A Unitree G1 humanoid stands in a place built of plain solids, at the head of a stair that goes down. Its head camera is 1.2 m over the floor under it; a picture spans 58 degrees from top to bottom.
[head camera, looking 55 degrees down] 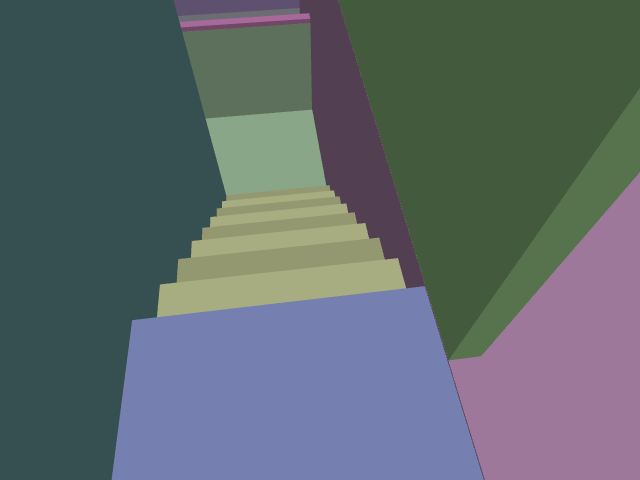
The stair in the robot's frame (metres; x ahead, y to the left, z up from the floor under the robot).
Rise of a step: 0.21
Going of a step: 0.24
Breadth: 0.90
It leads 7 degrees to the left of straight ahead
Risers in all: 9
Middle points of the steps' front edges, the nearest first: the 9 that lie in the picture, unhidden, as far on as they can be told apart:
0.61 0.12 0.00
0.84 0.15 -0.21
1.08 0.18 -0.41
1.32 0.21 -0.62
1.56 0.24 -0.82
1.80 0.27 -1.03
2.04 0.30 -1.23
2.28 0.33 -1.44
2.52 0.36 -1.64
